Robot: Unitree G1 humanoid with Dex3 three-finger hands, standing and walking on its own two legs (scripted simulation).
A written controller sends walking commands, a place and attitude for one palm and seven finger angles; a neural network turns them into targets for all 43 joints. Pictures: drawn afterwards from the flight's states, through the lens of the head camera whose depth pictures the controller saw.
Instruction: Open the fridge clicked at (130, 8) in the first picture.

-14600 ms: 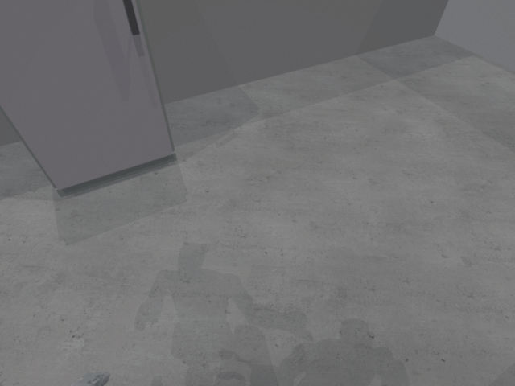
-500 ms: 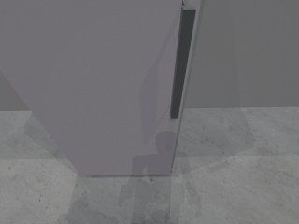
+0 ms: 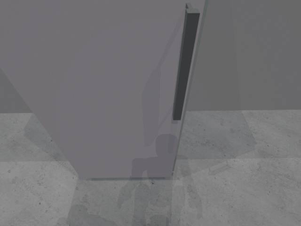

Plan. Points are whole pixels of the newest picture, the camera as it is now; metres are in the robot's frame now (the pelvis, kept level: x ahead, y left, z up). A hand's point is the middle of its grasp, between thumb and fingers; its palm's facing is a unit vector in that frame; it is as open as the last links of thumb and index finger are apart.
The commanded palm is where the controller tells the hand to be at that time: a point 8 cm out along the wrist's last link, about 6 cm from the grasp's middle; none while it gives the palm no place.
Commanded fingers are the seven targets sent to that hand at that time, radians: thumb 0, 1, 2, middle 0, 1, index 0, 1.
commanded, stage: look again from close up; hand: right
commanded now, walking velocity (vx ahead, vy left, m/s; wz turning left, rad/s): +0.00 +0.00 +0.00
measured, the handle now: (181, 72) +0.50 -0.06 +0.16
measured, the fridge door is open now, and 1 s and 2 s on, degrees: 0 0 0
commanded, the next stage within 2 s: shuffle to correct the standing spot in 0.06 s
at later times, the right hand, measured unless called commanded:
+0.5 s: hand out of the picture -0.01 -0.14 -0.18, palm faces -0.01 +0.99 -0.17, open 7.4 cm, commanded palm none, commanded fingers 0.00 -0.90 -0.90 0.20 0.30 0.20 0.30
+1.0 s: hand out of the picture +0.00 -0.13 -0.19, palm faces +0.05 +0.98 -0.17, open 7.4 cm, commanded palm none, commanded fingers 0.00 -0.90 -0.90 0.20 0.30 0.20 0.30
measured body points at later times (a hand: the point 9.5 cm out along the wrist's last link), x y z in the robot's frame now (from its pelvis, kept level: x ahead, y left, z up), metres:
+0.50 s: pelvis +0.01 +0.03 -0.01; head +0.03 +0.03 +0.44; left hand +0.00 +0.26 -0.17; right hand -0.01 -0.19 -0.17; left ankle -0.03 +0.12 -0.74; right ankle +0.03 -0.07 -0.74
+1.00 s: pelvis +0.02 +0.03 -0.01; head +0.04 +0.02 +0.44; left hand +0.08 +0.26 -0.16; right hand +0.00 -0.18 -0.17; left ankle -0.04 +0.12 -0.74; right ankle +0.03 -0.07 -0.74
